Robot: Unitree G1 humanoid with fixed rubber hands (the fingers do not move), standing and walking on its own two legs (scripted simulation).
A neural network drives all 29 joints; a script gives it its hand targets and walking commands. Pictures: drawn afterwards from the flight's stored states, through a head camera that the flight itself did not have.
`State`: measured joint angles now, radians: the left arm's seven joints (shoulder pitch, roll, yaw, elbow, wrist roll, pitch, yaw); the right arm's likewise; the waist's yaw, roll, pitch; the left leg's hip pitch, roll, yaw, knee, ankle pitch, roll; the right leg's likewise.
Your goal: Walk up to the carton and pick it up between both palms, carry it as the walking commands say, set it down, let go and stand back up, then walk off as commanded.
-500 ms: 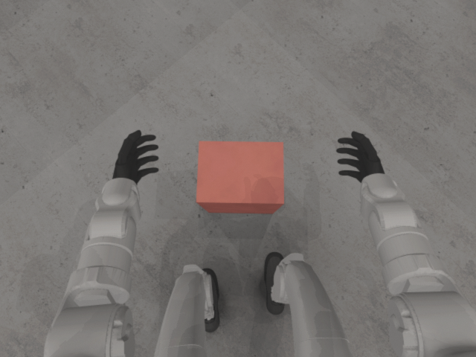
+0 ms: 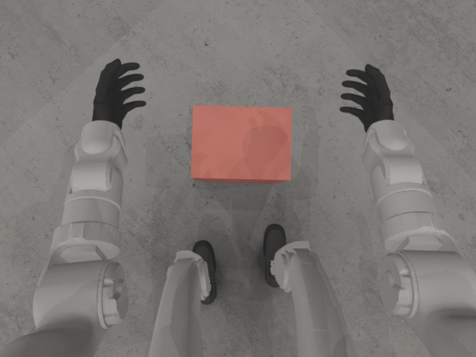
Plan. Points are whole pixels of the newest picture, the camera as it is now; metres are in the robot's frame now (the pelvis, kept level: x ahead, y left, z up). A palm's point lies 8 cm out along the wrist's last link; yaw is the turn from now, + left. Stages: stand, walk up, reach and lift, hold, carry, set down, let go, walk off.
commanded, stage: reach and lift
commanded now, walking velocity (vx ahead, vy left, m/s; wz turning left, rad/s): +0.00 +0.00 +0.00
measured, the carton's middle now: (240, 151) +0.46 -0.01 -0.50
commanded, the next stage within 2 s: none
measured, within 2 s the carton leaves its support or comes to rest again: neither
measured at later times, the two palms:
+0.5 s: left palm (150, 144) +0.46 +0.19 -0.30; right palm (339, 139) +0.45 -0.21 -0.29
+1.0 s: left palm (166, 151) +0.46 +0.19 -0.41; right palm (322, 152) +0.44 -0.22 -0.42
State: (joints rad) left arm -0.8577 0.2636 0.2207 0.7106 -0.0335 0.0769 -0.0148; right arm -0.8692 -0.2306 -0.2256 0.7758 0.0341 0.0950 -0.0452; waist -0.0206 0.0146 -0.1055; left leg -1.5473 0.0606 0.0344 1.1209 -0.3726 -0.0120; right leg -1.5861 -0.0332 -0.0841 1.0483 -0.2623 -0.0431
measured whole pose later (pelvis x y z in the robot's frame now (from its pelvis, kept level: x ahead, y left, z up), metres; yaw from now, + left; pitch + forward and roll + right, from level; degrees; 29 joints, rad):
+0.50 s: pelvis -0.07 +0.00 -0.14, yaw +0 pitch +41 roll -1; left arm -1.19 0.38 0.12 0.75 -0.16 0.17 0.09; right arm -1.19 -0.33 -0.24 0.74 0.14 0.16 -0.14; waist -0.02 0.01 0.25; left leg -1.95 0.06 0.01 1.72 -0.47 0.00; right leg -1.99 -0.07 -0.08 1.62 -0.34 -0.05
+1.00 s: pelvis -0.09 +0.01 -0.24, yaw +0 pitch +30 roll -1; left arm -1.41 0.45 0.00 0.97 -0.26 0.13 0.09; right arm -1.46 -0.40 -0.19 1.13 0.24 0.11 -0.14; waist -0.02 0.01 0.52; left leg -2.07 0.06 -0.01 2.07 -0.53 0.01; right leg -2.10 -0.08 -0.08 1.96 -0.38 -0.06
